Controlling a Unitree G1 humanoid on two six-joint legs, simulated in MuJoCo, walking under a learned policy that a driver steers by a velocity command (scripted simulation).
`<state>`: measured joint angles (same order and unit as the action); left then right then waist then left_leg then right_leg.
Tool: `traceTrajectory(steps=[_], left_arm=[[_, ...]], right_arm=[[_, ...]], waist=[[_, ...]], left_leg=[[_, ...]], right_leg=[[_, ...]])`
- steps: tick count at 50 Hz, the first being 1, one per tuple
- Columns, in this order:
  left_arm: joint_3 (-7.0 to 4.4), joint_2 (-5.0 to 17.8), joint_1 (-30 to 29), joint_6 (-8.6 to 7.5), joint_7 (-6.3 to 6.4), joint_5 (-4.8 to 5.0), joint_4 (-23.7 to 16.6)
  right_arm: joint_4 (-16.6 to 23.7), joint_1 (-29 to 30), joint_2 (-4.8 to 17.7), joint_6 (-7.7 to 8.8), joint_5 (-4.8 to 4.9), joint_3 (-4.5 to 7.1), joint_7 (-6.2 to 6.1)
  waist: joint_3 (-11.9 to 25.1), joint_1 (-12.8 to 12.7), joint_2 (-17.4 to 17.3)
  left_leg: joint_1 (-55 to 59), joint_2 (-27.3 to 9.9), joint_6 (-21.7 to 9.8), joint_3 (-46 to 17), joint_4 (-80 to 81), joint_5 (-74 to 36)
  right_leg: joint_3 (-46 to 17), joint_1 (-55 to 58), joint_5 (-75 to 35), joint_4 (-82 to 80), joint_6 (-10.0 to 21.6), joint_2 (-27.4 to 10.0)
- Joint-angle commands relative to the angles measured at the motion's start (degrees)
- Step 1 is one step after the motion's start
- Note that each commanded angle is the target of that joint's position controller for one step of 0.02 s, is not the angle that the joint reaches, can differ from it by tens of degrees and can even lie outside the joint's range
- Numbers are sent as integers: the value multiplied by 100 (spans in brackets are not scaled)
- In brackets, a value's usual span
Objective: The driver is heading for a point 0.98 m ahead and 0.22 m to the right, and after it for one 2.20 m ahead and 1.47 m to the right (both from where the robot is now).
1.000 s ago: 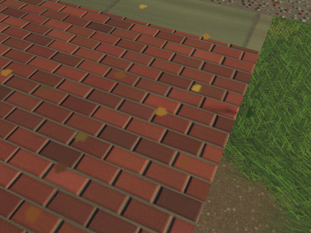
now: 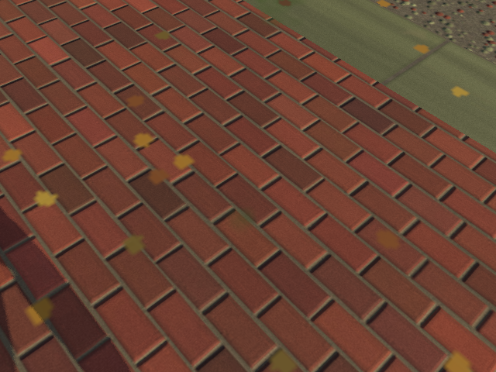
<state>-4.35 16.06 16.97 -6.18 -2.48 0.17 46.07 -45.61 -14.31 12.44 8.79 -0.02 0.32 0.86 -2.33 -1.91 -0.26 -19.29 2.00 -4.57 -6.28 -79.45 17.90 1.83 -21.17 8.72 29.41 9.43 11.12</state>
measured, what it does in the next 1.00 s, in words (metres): walks ahead, turning right: left foot, then right foot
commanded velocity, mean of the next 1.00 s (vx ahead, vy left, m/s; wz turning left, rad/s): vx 0.99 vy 0.00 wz -0.56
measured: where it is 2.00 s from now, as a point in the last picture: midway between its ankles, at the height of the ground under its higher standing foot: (386, 205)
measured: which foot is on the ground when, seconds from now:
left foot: up 0.00-0.28, down 0.30-0.78, up 0.80-1.00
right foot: down 0.00-0.30, up 0.32-0.76, down 0.78-1.00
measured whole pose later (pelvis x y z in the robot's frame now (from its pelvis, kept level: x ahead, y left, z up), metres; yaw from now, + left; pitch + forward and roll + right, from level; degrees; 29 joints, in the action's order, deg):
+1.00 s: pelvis +0.78 -0.23 +0.02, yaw -34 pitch -2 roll -2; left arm -3.8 13.9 22.1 -6.2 -2.3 -1.0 46.2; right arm -44.4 -14.0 16.7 3.1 3.0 2.5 -0.2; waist -1.5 -1.9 -3.0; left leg -40.2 -8.4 -2.1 -5.6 -72.0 9.4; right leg 10.1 -5.2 16.4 23.0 3.9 3.4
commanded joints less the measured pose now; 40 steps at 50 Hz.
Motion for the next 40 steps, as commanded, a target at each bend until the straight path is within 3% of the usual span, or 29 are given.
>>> traceTrajectory(steps=[1, 3, 5, 7, 8, 11, 12, 13, 14, 15, 16, 17, 18, 19, 20, 21, 23, 25, 27, 30, 32, 33, 35, 36, 37, 38, 39, 40], left_arm=[[-13, 321, 26, -119, 7, 11, -433], [35, 248, 70, -82, 63, 144, -401], [25, 335, 185, -85, 178, 177, -443], [-16, 433, 412, -40, 241, 219, -386], [-42, 495, 634, -21, 230, 238, -330], [-41, 406, 883, 26, 256, 357, -247], [-52, 389, 899, 58, 271, 343, -234], [-76, 431, 827, 97, 280, 302, -254], [-81, 479, 637, 135, 258, 224, -335], [20, 217, 359, 167, 220, 8, -572], [278, -539, 1466, 111, 166, 231, -757], [300, -102, 1344, 143, 252, 497, -762], [206, 292, 589, 193, 294, 406, -804], [172, 383, 45, 218, 288, 233, -912], [157, 306, -404, 217, 250, 92, -1063], [145, 176, -371, 259, 188, 148, -1173], [174, -20, -362, 407, 131, 299, -1296], [204, -57, -484, 482, 96, 219, -1423], [214, 41, -624, 470, 62, 161, -1503], [193, 228, -1287, 414, -43, 125, -1632], [211, 203, -1806, 346, -162, 145, -1769], [248, 110, -1982, 292, -205, 163, -1832], [186, 241, -2072, 221, -227, 184, -1949], [83, 442, -1839, 229, -205, 179, -1968], [-90, 786, -1049, 270, -144, 192, -1836], [-283, 1090, 402, 327, -29, 193, -1443], [-360, 1509, 1254, 373, 103, 151, -1097], [-284, 1685, 1183, 220, 65, -80, -1183]], right_arm=[[778, 151, 594, 215, -82, 124, -15], [936, 255, 556, 120, -117, 113, -96], [1325, 1097, 487, 125, -226, 42, -147], [1587, 1706, 227, 137, -226, -16, -130], [1667, 1837, 233, 129, -152, 13, -132], [1851, 2006, 668, 83, 145, 235, -193], [1878, 1991, 816, 105, 203, 312, -204], [1828, 1642, 1019, 142, 226, 433, -218], [1701, 775, 1193, 170, 236, 549, -227], [1497, -769, 1437, 121, 216, 624, -285], [1261, -1368, 1906, 81, -7, 684, -204], [1219, -1266, 1473, 39, 11, 647, -134], [1259, -953, 985, -39, 41, 566, -179], [1137, -775, 909, -115, 10, 524, -191], [1020, -638, 863, -151, -67, 503, -163], [913, -439, 770, -145, -139, 464, -149], [716, -189, 501, -125, -19, 412, -60], [549, -53, 626, -108, 46, 448, -36], [478, 141, 822, -92, -8, 477, -66], [344, -63, 1110, -73, -39, 505, -125], [199, -431, 1319, -107, -29, 520, -138], [107, -688, 1376, -119, -23, 501, -119], [-59, -1046, 1681, -180, 12, 506, -122], [-107, -1060, 1864, -247, 29, 519, -151], [-167, -996, 1962, -318, 26, 507, -170], [-172, -679, 1937, -372, 43, 454, -189], [-22, -906, 1330, -331, -45, 275, -191], [73, -1911, 544, -101, 268, 16, -81]], waist=[[144, 469, -551], [-165, 605, -381], [-483, 360, -217], [-427, 44, 80], [-263, -108, 212], [-70, -189, 556], [-15, -134, 606], [237, 117, 634], [827, 642, 661], [1957, 1314, 528], [3194, 748, -2124], [2803, 836, -2436], [1662, 1031, -1598], [965, 985, -541], [459, 882, -43], [260, 588, -228], [36, 341, -464], [-150, 184, -367], [-343, 68, -290], [-576, 304, 28], [-721, 504, 161], [-742, 560, 171], [-543, 358, -231], [-307, 34, -529], [178, -517, -758], [782, -1372, -758], [1503, -1274, 204], [3050, -534, 1570]], left_leg=[[-2061, -525, 60, -386, 456, -187], [-1890, -680, 305, -135, 1161, -174], [-1344, -565, 521, 264, 2484, -1107], [-212, -263, 609, 480, 3850, -2328], [258, -83, 675, 503, 4161, -2725], [380, 7, 780, 75, 5123, -2492], [357, 19, 733, 29, 5318, -2180], [658, 64, 611, 67, 5408, -1800], [1503, -145, 399, 40, 5308, -1596], [3374, -1032, 12, -609, 4715, -691], [5544, -2783, -1111, -3964, 5500, 1292], [5253, -2894, -1067, -5088, 6092, 3302], [4448, -2504, -734, -4053, 6203, 2864], [3546, -2253, -536, -2977, 6207, 1517], [2710, -1974, -441, -2210, 6316, 447], [2117, -1856, -428, -1732, 6437, 42], [1550, -1711, -357, -943, 6666, -387], [1281, -1719, -359, -318, 6827, -1076], [981, -1600, -302, 384, 6998, -1565], [1092, -1395, -88, 1219, 7173, -1854], [1544, -1428, 64, 1530, 7181, -2383], [1590, -1477, 76, 1581, 7148, -3188], [2018, -1694, -95, 1593, 6759, -6065], [2342, -1852, -202, 1555, 6172, -7359], [2344, -1968, -286, 1460, 5183, -8071], [1599, -1826, -231, 1526, 3660, -7982], [-241, -1126, -79, 1335, 1139, -2801], [-1819, -68, -70, -79, -773, 1168]], right_leg=[[-3497, 1342, 1098, -1986, 1088, -1600], [-3025, 420, 729, -2024, 1033, -1393], [-2518, -556, -5, -2112, 927, -1091], [-2135, -1223, -230, -1920, 566, -752], [-2261, -1248, -88, -1876, 455, -787], [-2826, -27, 275, -1324, 243, -971], [-2952, 453, -113, -966, 175, -1062], [-2940, 829, -1050, -319, 52, -1069], [-2726, 927, -1894, 766, -138, -965], [-2355, 72, -1532, 2570, -285, -878], [-1697, -1915, 2265, 4616, -537, -261], [-1384, -2920, 2042, 5511, -501, -975], [-1129, -3354, 1528, 5688, -492, -1186], [-908, -3238, 1149, 5535, -512, -1385], [-837, -3003, 947, 5270, -485, -1558], [-891, -2732, 836, 5115, -485, -1759], [-842, -2655, 925, 4969, -491, -2012], [-807, -2834, 541, 4848, -558, -2121], [-769, -2784, -167, 4344, -666, -2134], [-308, -2518, -1306, 3067, -613, -1966], [60, -2373, -1518, 2222, -441, -1799], [198, -1981, -1406, 1810, -310, -1613], [522, -1214, -726, 1459, -75, -1031], [586, -865, -129, 1336, 53, -800], [500, 109, 236, 1135, 227, -690], [332, 1995, -357, 494, 433, -754], [-1295, 4202, -160, 929, 515, -1905], [-4614, 5582, 1898, -227, 1376, -3496]])
Velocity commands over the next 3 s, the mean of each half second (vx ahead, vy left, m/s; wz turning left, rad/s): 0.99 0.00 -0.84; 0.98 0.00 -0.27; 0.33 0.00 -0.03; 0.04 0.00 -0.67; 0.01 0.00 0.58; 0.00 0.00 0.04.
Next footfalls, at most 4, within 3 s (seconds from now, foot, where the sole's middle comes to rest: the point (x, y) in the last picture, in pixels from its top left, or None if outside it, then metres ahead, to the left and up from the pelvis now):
0.30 left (201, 356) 0.51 0.14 -0.76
0.78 right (361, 285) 0.74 -0.30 -0.76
1.20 left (363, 176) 1.17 -0.36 -0.76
1.76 right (416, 227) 0.96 -0.51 -0.76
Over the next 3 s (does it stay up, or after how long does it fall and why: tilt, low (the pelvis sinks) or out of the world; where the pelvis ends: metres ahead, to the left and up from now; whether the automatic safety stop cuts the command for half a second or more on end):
stays up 1.10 -0.47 0.02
